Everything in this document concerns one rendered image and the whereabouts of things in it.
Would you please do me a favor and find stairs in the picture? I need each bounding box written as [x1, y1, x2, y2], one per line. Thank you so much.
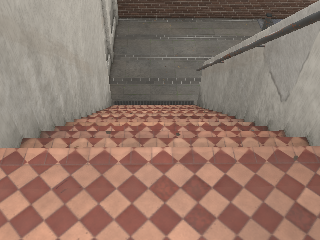
[20, 105, 310, 148]

